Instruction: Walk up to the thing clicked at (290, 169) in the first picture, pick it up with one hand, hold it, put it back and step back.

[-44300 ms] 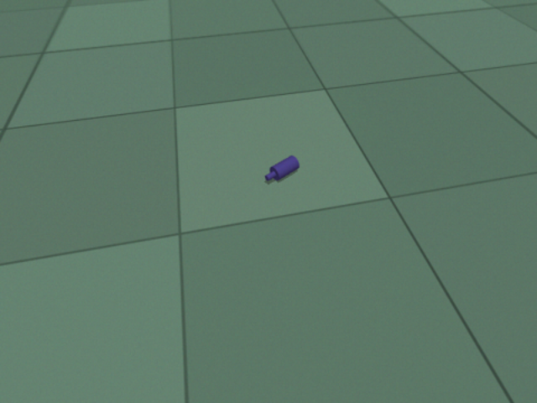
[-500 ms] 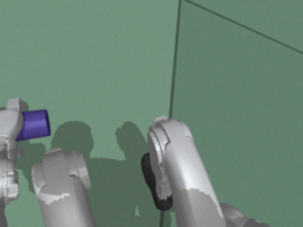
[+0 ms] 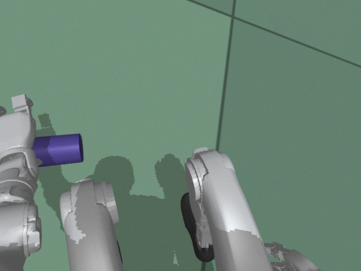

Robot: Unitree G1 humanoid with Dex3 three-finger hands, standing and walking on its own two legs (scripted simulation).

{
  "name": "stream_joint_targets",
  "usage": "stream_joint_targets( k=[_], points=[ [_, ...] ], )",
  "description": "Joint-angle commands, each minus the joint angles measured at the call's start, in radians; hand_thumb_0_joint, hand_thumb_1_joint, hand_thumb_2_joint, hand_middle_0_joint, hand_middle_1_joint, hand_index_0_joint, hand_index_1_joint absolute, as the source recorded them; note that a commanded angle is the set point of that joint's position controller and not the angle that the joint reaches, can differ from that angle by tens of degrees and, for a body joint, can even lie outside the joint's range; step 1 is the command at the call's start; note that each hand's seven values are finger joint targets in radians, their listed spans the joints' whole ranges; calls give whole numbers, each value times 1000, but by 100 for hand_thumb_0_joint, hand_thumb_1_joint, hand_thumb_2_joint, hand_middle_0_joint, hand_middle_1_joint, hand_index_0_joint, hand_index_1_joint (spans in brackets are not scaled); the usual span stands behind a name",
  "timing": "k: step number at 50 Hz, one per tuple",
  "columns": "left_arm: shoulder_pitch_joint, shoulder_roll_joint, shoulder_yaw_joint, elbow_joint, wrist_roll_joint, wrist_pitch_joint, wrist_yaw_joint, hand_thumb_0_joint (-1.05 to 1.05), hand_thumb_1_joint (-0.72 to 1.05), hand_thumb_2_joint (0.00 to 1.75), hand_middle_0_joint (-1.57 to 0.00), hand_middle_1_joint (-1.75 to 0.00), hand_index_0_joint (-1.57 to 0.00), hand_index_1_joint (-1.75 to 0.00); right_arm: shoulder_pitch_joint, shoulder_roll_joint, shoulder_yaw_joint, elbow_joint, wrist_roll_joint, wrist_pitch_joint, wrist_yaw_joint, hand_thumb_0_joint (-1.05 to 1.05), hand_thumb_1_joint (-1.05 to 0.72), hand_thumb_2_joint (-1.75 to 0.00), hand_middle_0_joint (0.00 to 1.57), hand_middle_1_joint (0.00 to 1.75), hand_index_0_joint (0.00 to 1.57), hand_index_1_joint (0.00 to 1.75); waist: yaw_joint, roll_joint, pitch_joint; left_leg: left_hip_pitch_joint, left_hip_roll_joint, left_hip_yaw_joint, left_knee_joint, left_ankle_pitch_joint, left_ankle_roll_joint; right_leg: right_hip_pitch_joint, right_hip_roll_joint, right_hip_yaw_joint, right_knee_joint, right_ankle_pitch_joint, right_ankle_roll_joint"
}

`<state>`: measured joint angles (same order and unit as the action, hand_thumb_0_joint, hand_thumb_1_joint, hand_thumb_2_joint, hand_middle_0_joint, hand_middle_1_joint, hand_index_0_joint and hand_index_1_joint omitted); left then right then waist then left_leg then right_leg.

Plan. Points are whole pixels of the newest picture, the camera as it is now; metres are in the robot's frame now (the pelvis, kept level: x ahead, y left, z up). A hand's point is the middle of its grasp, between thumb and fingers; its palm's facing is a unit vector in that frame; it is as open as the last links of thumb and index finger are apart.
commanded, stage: withdraw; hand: left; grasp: from above
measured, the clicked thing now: (42, 151) +0.43 +0.27 -0.27
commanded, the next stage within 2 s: home in 0.54 s
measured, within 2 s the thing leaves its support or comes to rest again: rests again in 0.58 s
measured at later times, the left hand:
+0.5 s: hand (45, 175) +0.34 +0.22 -0.13, palm faces -0.50 -0.09 -0.86, open 13.8 cm
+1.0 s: hand out of the picture +0.34 +0.27 +0.01, palm faces -0.39 -0.39 -0.83, open 11.1 cm
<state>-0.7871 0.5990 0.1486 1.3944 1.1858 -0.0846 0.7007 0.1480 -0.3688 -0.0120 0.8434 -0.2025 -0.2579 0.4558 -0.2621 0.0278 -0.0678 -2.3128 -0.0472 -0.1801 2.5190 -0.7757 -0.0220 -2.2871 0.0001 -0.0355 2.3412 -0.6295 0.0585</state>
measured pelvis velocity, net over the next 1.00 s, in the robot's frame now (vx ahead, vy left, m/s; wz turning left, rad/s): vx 0.00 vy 0.00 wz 0.10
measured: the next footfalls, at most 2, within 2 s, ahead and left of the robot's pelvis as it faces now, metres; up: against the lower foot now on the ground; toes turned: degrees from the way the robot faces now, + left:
none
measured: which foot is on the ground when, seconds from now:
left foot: down 0.00-1.00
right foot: down 0.00-1.00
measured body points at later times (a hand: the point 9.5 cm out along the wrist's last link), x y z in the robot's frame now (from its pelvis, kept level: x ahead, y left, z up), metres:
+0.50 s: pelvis -0.02 -0.03 +0.04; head +0.17 +0.05 +0.45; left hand +0.36 +0.23 -0.08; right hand +0.12 -0.32 -0.05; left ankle +0.05 +0.12 -0.28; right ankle +0.12 -0.15 -0.28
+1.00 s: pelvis +0.00 +0.00 +0.14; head +0.18 +0.02 +0.55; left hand +0.36 +0.29 +0.06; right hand +0.11 -0.25 -0.01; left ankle +0.05 +0.12 -0.28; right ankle +0.12 -0.15 -0.28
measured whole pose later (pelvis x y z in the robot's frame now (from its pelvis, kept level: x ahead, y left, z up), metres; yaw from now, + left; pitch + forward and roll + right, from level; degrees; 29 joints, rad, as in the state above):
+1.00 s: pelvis +0.00 +0.00 +0.14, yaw +6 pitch +34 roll -4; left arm -0.42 0.44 -0.03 0.80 0.74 0.04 0.19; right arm 0.19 -0.24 -0.04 0.70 -0.01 -0.02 0.13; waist -0.10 0.09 -0.21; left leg -1.92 -0.01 -0.06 2.05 -0.73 0.00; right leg -1.93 -0.02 0.03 1.95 -0.62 0.07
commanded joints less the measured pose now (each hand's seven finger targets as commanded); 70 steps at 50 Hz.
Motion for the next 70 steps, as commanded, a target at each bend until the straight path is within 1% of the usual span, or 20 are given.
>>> stream_joint_targets(
  k=[1, 4, 8, 14, 17, 21, 23, 27, 33, 35, 37, 38, 42, 47, 49, 51, 54, 58, 64, 70],
  points=[
    [-230, 61, -147, -345, -55, 50, -140, 0, -58, 106, -9, -106, -7, -108, 113, -231, -126, -44, 93, 71, -53, 0, -92, -91, 20, 30, 20, 30, 54, 418, -790, 596, 3, 143, -459, 237, 17, 385, 28, -100, -248, 216, -108],
    [-214, 12, -203, -271, -75, 83, -243, 0, -55, 105, -12, -103, -9, -106, 165, -223, -132, -82, 112, 143, -106, 0, -92, -91, 20, 30, 20, 30, 1, 162, -652, 471, 3, 140, -472, 221, 41, 456, 31, -80, -334, 213, -95],
    [-174, -60, -281, -227, -176, 66, -380, 0, -54, 105, -12, -104, -9, -107, 169, -199, -115, -127, 139, 177, -175, 0, -91, -91, 20, 30, 20, 30, 7, -41, -531, 411, -9, 135, -516, 165, 61, 542, 25, -71, -414, 146, -85],
    [-190, -12, -267, -144, -123, -61, -453, 0, -59, 108, -11, -106, -7, -110, 105, -165, -66, -173, 129, 189, -273, 0, -92, -91, 20, 30, 20, 30, 44, -125, -439, 335, -25, 181, -494, 96, 72, 558, 19, -41, -464, 4, -96],
    [-288, 122, -185, -227, -33, -174, -381, 0, -55, 105, -14, -103, -11, -106, 87, -141, -44, -180, 112, 195, -299, 0, -93, -91, 20, 30, 20, 30, 78, -16, -563, 367, -28, 202, -457, 127, 63, 569, 13, -17, -426, 23, -91],
    [-365, 194, -118, -174, 129, -273, -222, 0, -56, 105, -10, -103, -8, -106, 53, -133, -36, -165, 75, 197, -310, 0, -92, -91, 20, 30, 20, 30, 77, 136, -628, 442, -32, 202, -437, 153, 46, 462, 12, -17, -341, 45, -99],
    [-372, 147, -125, -59, 169, -281, -132, 0, -57, 105, -8, -104, -6, -105, 51, -134, -43, -157, 52, 187, -308, 0, -91, -91, 20, 30, 20, 30, 47, 160, -574, 457, -30, 195, -449, 98, 39, 388, 17, -28, -333, -15, -106],
    [-415, 190, -90, -10, 218, -223, 37, 0, -58, 104, -7, -103, -6, -104, 82, -155, -93, -75, 2, 148, -305, 0, -91, -90, 20, 30, 20, 30, 22, 181, -571, 485, -35, 213, -462, 30, 31, 413, 25, -27, -375, -96, -96],
    [-395, 204, -10, -323, 49, -64, 62, 0, -49, 94, -16, -92, -15, -93, 76, -147, -128, -106, 10, 132, -265, 0, -89, -89, 20, 30, 20, 30, 96, 395, -978, 707, -20, 202, -492, 153, 25, 444, -1, -56, -323, 45, -107],
    [-190, 139, -44, -219, 9, 8, 10, 0, -33, 96, -23, -76, -21, -77, 92, -143, -133, -92, 36, 151, -264, 0, -89, -89, 20, 30, 20, 30, 103, 313, -899, 680, -16, 214, -523, 198, 32, 493, -1, -68, -356, 124, -98],
    [-240, 178, -49, -335, -30, 46, -56, 0, -17, 95, -23, -69, -20, -71, 131, -142, -134, -94, 73, 174, -277, 0, -89, -89, 20, 30, 20, 30, 112, 284, -942, 672, -13, 210, -555, 231, 43, 567, 2, -62, -396, 172, -96],
    [-223, 198, -34, -377, -67, 61, -99, 0, -10, 95, -23, -68, -21, -70, 157, -152, -144, -106, 90, 185, -280, 0, -89, -90, 20, 30, 20, 30, 123, 275, -987, 706, -9, 196, -573, 245, 42, 597, -1, -64, -403, 181, -98],
    [91, 20, -116, -335, -259, 126, -280, 0, 10, 95, -22, -61, -21, -63, 158, -136, -123, -145, 145, 209, -303, 0, -89, -90, 20, 30, 20, 30, 117, 47, -748, 639, -5, 141, -673, 199, 53, 637, 6, -69, -494, 136, -86],
    [358, -64, -189, -673, -465, 122, -534, 0, 38, 91, -21, -49, -20, -50, 130, -125, -116, -232, 206, 207, -346, 0, -90, -90, 20, 30, 20, 30, 130, -67, -596, 660, 10, 123, -784, 235, 55, 789, 9, -49, -612, 190, -76],
    [322, 18, -134, -969, -525, 94, -586, 0, 50, 86, -20, -39, -19, -40, 108, -117, -119, -268, 210, 204, -371, 0, -90, -90, 20, 30, 20, 30, 171, 1, -689, 763, 14, 128, -807, 289, 44, 853, 2, -32, -652, 221, -87],
    [404, -44, -168, -1079, -581, 73, -604, 0, 63, 82, -19, -32, -19, -32, 71, -82, -109, -296, 216, 188, -387, 0, -90, -90, 20, 30, 20, 30, 163, 6, -671, 813, 18, 129, -840, 297, 39, 866, 0, -27, -687, 218, -88],
    [476, -20, -82, -1168, -596, 50, -566, 0, 87, 89, -20, -30, -20, -30, 49, -66, -100, -296, 228, 179, -416, 0, -90, -90, 20, 30, 20, 30, 199, 71, -639, 900, 23, 127, -906, 300, 29, 854, -7, -7, -724, 196, -99],
    [499, -49, -73, -1238, -603, 80, -515, 0, 90, 90, -20, -30, -20, -30, -7, -53, -95, -314, 232, 170, -434, 0, -90, -90, 20, 30, 20, 30, 216, 174, -611, 1027, 38, 112, -1028, 199, 18, 846, -12, -13, -776, 117, -95],
    [738, -161, -158, -1393, -823, 219, -566, 0, 90, 90, -20, -30, -20, -30, -70, -48, -84, -374, 241, 141, -471, 0, -90, -90, 20, 30, 20, 30, 200, 96, -556, 1169, 33, 105, -1184, 115, 26, 1040, -8, -19, -971, 67, -73],
    [894, -150, -127, -1514, -1009, 318, -604, 0, 90, 90, -20, -30, -20, -30, -62, -17, -53, -439, 247, 113, -513, 0, -90, -90, 20, 30, 20, 30, 190, 20, -412, 1195, 30, 129, -1288, 57, 42, 1213, 2, 9, -1147, -2, -64]
  ],
)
